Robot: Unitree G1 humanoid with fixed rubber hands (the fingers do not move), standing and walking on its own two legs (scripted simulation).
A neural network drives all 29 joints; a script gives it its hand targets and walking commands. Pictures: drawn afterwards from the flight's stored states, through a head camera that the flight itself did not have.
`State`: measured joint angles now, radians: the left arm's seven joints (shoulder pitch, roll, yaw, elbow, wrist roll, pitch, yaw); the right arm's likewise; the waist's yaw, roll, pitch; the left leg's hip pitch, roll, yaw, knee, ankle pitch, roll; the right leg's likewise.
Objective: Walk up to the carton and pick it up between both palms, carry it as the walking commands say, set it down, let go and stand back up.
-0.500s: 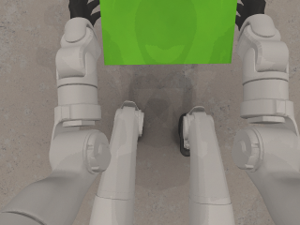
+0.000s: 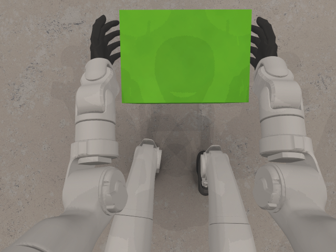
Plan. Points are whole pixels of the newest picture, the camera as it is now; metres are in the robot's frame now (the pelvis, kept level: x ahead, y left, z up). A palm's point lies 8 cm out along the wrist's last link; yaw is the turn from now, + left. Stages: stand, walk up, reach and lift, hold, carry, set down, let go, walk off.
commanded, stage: reach and lift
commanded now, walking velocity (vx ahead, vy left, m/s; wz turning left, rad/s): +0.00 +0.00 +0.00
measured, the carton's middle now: (181, 68) +0.49 +0.02 -0.13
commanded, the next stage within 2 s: none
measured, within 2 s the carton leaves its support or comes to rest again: neither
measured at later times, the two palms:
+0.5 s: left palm (73, 35) +0.45 +0.18 +0.07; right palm (302, 36) +0.48 -0.15 +0.06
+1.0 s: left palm (47, 33) +0.42 +0.18 +0.13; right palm (334, 42) +0.44 -0.15 +0.12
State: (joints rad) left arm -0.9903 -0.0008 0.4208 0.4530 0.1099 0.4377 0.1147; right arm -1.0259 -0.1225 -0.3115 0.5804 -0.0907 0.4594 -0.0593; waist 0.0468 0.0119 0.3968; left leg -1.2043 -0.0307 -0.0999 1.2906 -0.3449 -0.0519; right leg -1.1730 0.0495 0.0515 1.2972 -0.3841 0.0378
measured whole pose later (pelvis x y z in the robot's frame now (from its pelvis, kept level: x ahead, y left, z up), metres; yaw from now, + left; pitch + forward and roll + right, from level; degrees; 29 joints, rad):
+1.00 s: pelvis +0.13 -0.01 +0.14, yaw +0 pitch +11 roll +0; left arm -0.28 -0.16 0.38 0.39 0.26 0.45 -0.03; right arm -0.26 0.15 -0.31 0.41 -0.26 0.46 0.01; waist 0.06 0.00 -0.13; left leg -0.46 0.00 -0.08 0.46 -0.19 -0.03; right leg -0.44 0.02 0.08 0.48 -0.23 0.01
